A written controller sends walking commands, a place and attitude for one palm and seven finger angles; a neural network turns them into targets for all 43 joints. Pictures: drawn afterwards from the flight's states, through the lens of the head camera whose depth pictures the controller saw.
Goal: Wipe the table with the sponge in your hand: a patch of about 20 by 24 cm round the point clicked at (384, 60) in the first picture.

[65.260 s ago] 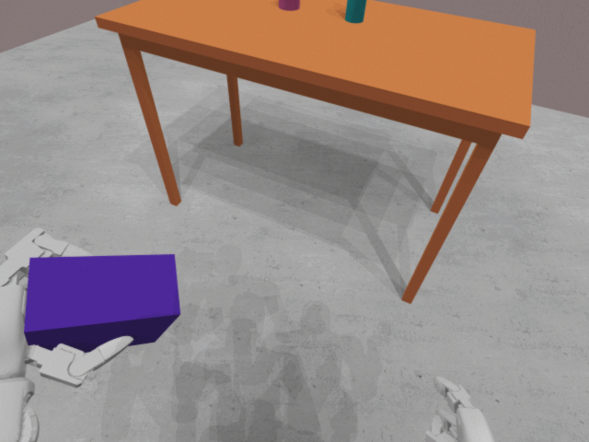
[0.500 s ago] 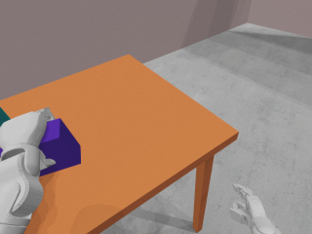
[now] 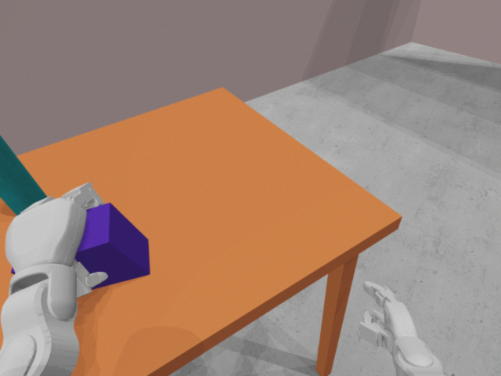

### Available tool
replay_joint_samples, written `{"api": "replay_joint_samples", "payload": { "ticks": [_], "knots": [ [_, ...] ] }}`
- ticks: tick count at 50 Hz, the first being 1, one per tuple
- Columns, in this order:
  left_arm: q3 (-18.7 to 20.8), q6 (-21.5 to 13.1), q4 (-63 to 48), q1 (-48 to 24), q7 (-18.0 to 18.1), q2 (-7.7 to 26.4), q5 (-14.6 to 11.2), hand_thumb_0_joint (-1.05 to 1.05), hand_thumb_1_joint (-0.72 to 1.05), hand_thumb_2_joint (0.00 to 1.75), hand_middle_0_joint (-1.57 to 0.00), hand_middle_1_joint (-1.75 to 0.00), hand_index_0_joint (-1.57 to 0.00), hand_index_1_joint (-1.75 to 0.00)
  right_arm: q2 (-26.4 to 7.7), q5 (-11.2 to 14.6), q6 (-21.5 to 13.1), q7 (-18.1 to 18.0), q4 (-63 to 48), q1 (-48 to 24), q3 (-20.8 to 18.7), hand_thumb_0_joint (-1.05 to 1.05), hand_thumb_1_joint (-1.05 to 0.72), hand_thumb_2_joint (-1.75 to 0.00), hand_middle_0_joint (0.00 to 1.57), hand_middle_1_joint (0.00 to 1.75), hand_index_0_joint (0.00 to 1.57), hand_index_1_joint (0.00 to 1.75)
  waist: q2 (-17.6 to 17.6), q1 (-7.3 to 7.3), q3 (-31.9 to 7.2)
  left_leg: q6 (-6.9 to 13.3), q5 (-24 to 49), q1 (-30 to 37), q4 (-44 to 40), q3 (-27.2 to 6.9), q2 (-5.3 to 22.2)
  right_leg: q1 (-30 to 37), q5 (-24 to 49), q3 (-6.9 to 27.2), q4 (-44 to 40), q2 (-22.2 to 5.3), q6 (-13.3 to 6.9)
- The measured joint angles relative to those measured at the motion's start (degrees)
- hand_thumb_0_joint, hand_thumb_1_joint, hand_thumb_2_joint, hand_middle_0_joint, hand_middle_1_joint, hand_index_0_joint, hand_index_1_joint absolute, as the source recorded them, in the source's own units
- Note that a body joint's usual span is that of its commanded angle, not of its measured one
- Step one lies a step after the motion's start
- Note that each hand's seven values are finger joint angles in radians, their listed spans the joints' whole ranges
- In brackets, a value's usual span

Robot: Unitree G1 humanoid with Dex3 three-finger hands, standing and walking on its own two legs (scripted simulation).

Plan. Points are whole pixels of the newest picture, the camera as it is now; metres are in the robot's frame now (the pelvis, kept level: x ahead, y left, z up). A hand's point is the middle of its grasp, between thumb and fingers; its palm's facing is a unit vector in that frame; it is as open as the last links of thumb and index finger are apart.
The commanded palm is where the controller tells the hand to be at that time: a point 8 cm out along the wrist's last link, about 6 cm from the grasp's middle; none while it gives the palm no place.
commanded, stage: lift the sponge slowly off the table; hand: left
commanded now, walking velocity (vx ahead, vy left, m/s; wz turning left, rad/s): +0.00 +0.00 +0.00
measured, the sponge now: (97, 258) +0.23 +0.27 +0.12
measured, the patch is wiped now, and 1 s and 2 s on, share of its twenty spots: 0.85 0.90 0.90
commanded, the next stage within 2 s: none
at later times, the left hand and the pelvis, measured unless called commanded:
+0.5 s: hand (78, 245) +0.22 +0.26 +0.18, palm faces +0.30 -0.16 -0.94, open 10.4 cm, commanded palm +0.17 +0.25 +0.22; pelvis +0.00 +0.00 +0.00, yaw +0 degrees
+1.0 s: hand (80, 242) +0.21 +0.25 +0.18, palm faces +0.25 -0.15 -0.96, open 10.4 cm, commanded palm +0.17 +0.25 +0.26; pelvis -0.02 -0.02 +0.00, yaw +0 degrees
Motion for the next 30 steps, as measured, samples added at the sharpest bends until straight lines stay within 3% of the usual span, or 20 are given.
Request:
{"api": "replay_joint_samples", "payload": {
  "ticks": [9, 30],
  "knots": [
    [-0.95, 1.45, -1.07, -1.37, -0.12, -0.2, -0.71, -0.01, -0.52, 1.06, -0.61, -1.37, -0.68, -1.34, 0.53, -0.15, 0.12, -0.54, 0.34, -0.7, 0.48, 0.01, -0.91, -0.9, 0.2, 0.3, 0.19, 0.3, -0.55, 0.97, 0.78, 0.18, 0.1, 0.74, -0.35, -0.28, -0.31, 0.9, 0.0, -0.26, -0.45, -0.29, 0.1],
    [-1.43, 2.35, -4.06, -1.4, -2.37, 1.37, -3.6, -0.02, -0.53, 1.06, -0.64, -1.35, -0.71, -1.31, 0.79, -0.69, -0.25, -0.97, 1.38, -1.16, 0.65, 0.01, -0.91, -0.9, 0.2, 0.3, 0.19, 0.3, -0.52, 1.43, 1.6, -0.2, 1.2, 2.66, -1.91, -0.07, 0.01, 2.45, 0.97, 0.01, -1.48, -0.01, -0.32]
  ]
}}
